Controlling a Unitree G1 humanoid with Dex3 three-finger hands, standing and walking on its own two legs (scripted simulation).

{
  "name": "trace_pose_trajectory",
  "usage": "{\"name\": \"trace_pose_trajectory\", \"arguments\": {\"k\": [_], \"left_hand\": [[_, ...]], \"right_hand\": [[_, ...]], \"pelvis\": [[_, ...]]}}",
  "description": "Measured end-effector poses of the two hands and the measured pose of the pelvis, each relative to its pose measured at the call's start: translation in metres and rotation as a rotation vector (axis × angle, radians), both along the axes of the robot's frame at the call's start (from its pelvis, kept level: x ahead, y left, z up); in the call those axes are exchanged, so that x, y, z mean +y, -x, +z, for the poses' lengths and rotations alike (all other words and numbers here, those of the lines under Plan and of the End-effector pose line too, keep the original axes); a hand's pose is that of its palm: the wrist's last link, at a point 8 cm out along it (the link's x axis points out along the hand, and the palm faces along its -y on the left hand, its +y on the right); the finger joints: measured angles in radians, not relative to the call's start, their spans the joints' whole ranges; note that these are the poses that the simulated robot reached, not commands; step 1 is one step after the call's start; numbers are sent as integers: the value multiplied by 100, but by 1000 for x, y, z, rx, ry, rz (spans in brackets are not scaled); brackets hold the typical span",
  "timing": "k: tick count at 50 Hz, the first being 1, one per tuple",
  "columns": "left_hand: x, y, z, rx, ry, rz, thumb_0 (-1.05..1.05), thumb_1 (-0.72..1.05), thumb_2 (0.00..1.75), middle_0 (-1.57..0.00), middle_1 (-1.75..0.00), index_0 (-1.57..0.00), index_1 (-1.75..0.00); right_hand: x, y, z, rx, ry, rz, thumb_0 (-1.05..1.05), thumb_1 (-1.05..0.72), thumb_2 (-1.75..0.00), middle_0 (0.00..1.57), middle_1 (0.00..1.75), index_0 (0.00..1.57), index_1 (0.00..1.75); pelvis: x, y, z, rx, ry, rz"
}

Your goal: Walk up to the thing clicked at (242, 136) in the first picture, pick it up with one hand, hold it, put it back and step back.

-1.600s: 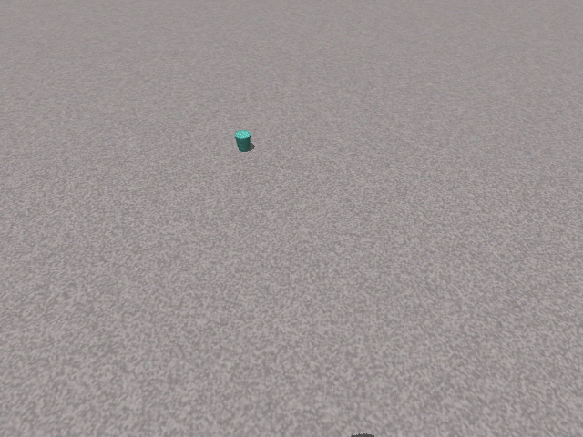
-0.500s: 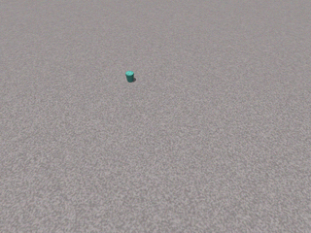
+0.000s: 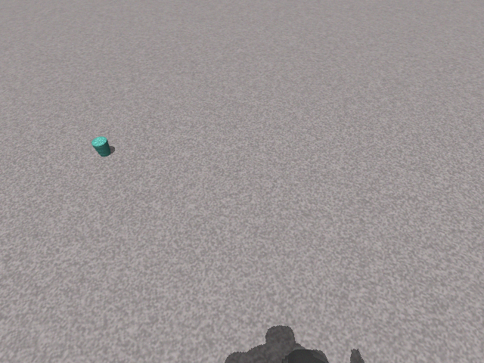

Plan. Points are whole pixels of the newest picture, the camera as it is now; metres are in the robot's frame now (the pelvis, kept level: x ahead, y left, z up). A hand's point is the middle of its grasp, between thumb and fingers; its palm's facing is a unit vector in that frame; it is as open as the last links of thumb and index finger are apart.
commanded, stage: walk up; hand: left
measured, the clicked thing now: (102, 147) +1.45 +0.72 -0.73
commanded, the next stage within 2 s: none
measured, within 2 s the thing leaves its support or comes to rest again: neither
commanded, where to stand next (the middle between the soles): +1.03 +0.96 m, yaw -66 degrees
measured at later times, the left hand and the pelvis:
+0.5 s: hand (30, 268) +0.41 +0.47 -0.17, palm faces -0.32 -0.76 -0.56, open 7.4 cm; pelvis +0.24 +0.19 -0.05, yaw -18 degrees
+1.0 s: hand (29, 180) +0.66 +0.53 -0.13, palm faces -0.43 -0.68 -0.60, open 7.4 cm; pelvis +0.43 +0.30 -0.03, yaw -31 degrees
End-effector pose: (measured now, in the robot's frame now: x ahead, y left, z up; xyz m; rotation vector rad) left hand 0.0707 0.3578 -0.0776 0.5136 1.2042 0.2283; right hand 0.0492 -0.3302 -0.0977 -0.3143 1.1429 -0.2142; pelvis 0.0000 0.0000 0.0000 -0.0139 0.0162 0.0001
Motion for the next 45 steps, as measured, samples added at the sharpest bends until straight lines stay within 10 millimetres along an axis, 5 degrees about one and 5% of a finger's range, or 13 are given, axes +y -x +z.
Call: {"name": "trace_pose_trajectory", "arguments": {"k": [4,8,16,22,27,32,37,41,45], "left_hand": [[6,-97,-2,-85,-15,-112,1,90,90,-20,-30,-20,-30],[5,-173,-11,-223,-24,-177,1,90,90,-20,-30,-20,-30],[32,-224,-15,-215,11,-218,1,90,90,-21,-30,-21,-30],[100,-291,-29,-141,1,-294,1,89,90,-22,-31,-21,-30],[164,-385,-51,-111,-88,-345,1,89,90,-21,-31,-21,-30],[171,-454,-31,-114,-48,-406,1,90,90,-21,-30,-20,-30],[172,-502,-15,-50,-53,-479,1,90,90,-21,-30,-20,-30],[169,-541,-10,-42,-68,-526,1,90,90,-21,-30,-20,-30],[179,-573,-13,-119,-77,-529,1,90,90,-21,-30,-21,-30]], "right_hand": [[11,5,-19,43,-4,-91,1,-90,-89,21,30,21,30],[25,-17,-45,70,0,-135,1,-90,-89,21,30,21,30],[82,-137,-24,-109,-34,-70,1,-90,-89,21,30,21,30],[124,-195,-7,-192,27,-124,1,-90,-89,21,30,21,30],[176,-186,-18,-151,103,-273,0,-90,-89,21,30,21,30],[239,-153,-14,46,42,-406,1,-90,-89,21,30,21,30],[283,-143,-16,122,9,-496,1,-90,-89,21,30,21,30],[307,-155,-31,141,-21,-558,1,-90,-89,21,30,21,30],[320,-197,-52,130,-44,-552,1,-90,-89,21,30,21,30]], "pelvis": [[15,-39,-15,-19,-3,-63],[28,-75,-37,-46,39,-102],[83,-145,-27,-81,66,-175],[151,-211,-35,-59,47,-273],[202,-257,-56,-46,16,-338],[227,-295,-29,-21,5,-385],[250,-339,-16,-7,-14,-439],[264,-373,-19,-3,-18,-478],[275,-398,-33,-14,22,-511]]}}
